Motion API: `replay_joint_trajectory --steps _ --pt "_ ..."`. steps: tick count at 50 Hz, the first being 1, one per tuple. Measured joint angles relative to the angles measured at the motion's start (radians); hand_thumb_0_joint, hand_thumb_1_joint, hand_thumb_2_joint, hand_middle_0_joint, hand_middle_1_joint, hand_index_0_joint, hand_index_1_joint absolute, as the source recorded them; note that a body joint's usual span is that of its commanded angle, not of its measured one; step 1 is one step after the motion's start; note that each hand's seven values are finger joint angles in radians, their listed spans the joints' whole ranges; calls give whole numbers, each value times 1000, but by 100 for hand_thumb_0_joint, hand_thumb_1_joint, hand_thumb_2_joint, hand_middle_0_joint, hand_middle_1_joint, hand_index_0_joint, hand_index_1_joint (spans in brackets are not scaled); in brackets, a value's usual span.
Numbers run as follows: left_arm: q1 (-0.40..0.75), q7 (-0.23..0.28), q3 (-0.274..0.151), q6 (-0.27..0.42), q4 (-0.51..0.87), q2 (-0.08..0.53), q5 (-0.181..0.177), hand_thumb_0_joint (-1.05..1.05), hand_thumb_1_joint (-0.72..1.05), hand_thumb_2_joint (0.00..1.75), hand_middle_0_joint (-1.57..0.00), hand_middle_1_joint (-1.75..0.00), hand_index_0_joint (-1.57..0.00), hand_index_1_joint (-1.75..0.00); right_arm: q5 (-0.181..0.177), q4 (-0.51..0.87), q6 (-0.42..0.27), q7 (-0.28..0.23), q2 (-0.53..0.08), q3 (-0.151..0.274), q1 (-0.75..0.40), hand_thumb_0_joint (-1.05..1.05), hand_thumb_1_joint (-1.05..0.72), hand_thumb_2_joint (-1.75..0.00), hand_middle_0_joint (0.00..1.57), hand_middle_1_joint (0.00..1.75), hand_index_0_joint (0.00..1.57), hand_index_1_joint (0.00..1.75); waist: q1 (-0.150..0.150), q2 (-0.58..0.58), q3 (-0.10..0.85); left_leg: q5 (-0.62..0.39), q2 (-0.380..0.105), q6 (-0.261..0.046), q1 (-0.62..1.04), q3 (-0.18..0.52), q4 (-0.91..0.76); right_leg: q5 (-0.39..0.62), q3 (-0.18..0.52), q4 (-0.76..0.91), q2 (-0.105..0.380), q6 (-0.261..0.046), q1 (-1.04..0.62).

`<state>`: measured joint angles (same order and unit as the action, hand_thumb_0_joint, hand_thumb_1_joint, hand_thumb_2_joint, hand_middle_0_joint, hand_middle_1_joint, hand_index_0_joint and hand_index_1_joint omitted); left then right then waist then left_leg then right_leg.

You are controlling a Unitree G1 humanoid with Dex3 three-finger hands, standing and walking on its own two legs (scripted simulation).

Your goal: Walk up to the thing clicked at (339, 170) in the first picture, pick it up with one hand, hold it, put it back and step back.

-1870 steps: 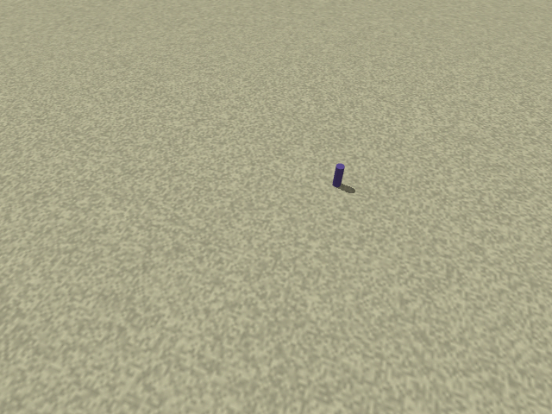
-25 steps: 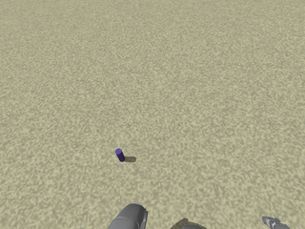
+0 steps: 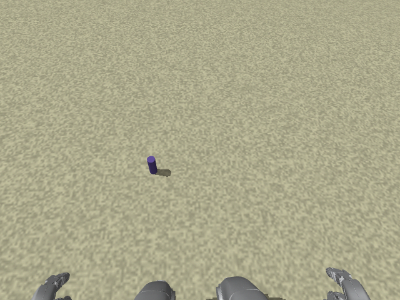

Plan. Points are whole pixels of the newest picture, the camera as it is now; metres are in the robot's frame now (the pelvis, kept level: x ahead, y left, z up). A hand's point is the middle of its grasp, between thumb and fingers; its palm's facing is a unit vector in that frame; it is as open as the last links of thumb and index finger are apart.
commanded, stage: step back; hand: left
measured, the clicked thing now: (152, 165) +0.78 +0.25 -0.70
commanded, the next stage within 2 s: stand in 1.74 s
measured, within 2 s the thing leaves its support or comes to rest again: neither
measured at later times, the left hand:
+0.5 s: hand out of the picture -0.07 +0.27 -0.15, palm faces +0.05 -0.89 -0.46, open 7.4 cm
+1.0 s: hand out of the picture -0.25 +0.24 -0.14, palm faces +0.03 -0.91 -0.41, open 7.4 cm
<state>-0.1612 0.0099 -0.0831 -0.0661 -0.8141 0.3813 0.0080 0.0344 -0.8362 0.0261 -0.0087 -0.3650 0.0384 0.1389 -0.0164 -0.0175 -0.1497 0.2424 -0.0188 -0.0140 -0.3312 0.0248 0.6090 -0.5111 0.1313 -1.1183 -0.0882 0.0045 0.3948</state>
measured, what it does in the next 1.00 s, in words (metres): walks backwards: right foot, then left foot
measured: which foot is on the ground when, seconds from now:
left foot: down 0.00-0.14, up 0.16-0.44, down 0.46-0.80, up 0.82-1.00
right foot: up 0.00-0.08, down 0.10-0.50, up 0.52-0.76, down 0.78-1.00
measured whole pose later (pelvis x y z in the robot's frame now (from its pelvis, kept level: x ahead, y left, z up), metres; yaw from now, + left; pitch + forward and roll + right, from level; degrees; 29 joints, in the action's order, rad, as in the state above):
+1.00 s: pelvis -0.28 -0.03 +0.00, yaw +1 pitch -3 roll +0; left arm -0.25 0.00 -0.06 0.02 -0.98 0.35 0.04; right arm 0.03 -0.95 0.03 0.03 -0.41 0.06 0.22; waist -0.03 0.05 -0.06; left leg 0.42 0.00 0.00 -0.32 0.07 0.73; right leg -0.34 0.02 -0.58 0.00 -0.01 0.19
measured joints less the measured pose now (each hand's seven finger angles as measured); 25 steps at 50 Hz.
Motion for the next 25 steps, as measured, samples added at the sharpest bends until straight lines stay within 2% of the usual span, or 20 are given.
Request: replay_joint_trajectory --steps 3,5,6,7,8,10,11,13,15,17,21,23,24,25 --pt "-15 4 0 14 -12 9 2 1 90 90 -20 -30 -20 -30 -2 29 1 -1 -16 4 -41 0 -90 -90 21 30 21 30 -14 7 -18 -16 -18 12 -49 -22 35 15 -30 223 50 11 -89" --pt "-22 4 1 25 -30 12 6 1 90 90 -20 -30 -20 -30 -7 44 9 3 -30 6 -66 0 -90 -90 21 30 21 30 -17 19 -29 -17 -31 28 -91 -29 81 88 -55 410 71 9 -155" --pt "-12 6 2 29 -50 -3 10 1 90 90 -20 -30 -20 -30 -12 42 15 3 -46 12 -81 0 -90 -90 21 30 21 30 -8 62 -49 -18 -55 33 -105 -6 105 99 -77 435 47 4 -169" --pt "-9 3 8 30 -63 -20 15 1 90 90 -20 -30 -20 -30 -17 36 23 2 -59 19 -86 0 -90 -90 21 30 21 30 6 105 -60 -23 -71 22 -116 26 118 116 -104 445 23 -3 -175" --pt "-17 -3 13 31 -64 -28 19 1 90 90 -20 -30 -20 -30 -21 27 32 0 -62 24 -81 0 -90 -90 21 30 20 30 11 120 -53 39 -53 13 -134 58 144 126 -118 440 21 -9 -164" --pt "-46 -10 20 29 -58 -26 26 1 90 90 -20 -30 -20 -30 -24 7 49 -4 -49 27 -60 0 -91 -90 21 30 20 30 -18 81 -24 199 30 15 -171 83 302 138 -87 418 55 -19 -124" --pt "-58 -9 21 28 -58 -24 27 1 90 90 -20 -30 -20 -30 -26 -1 53 -1 -45 25 -49 0 -91 -90 21 30 20 30 -30 60 -14 227 66 13 -179 89 388 153 -67 425 72 -21 -112" --pt "-69 -4 20 22 -61 -27 29 1 90 90 -20 -30 -21 -30 -31 -7 51 2 -48 23 -21 0 -91 -90 21 30 20 30 -27 45 4 226 118 12 -182 112 519 190 -57 459 98 -20 -97" --pt "-62 -1 17 19 -55 -27 31 1 90 90 -20 -30 -21 -30 -33 -11 43 -2 -57 23 9 0 -91 -90 21 30 20 30 -17 46 14 217 138 20 -164 124 575 220 -65 480 112 -15 -72" --pt "-46 5 16 23 -34 -22 35 1 90 90 -20 -30 -21 -30 -32 -18 42 -7 -66 21 30 0 -91 -90 21 30 20 30 -10 54 10 228 129 28 -115 123 536 245 -78 485 115 -9 -43" --pt "11 20 13 28 15 -3 32 1 90 90 -20 -30 -21 -30 -22 -34 39 -12 -61 19 51 1 -91 -90 21 30 20 30 8 62 -29 268 76 37 7 77 277 274 -125 455 127 -1 15" --pt "43 22 13 22 34 12 23 1 90 90 -20 -30 -21 -30 -15 -39 33 -8 -48 19 56 1 -91 -90 20 30 20 30 16 48 -48 189 58 26 75 41 92 276 -144 413 143 7 49" --pt "62 23 12 17 35 26 18 1 90 90 -20 -30 -21 -30 -11 -49 32 -7 -28 20 45 1 -91 -90 20 30 20 30 10 8 -73 151 80 16 90 21 64 277 -127 390 166 13 59" --pt "70 25 10 11 33 38 14 1 90 90 -20 -30 -21 -30 -5 -55 35 -2 -7 18 36 1 -91 -90 20 30 20 30 -3 -35 -89 133 101 9 99 -3 54 284 -98 378 181 6 66"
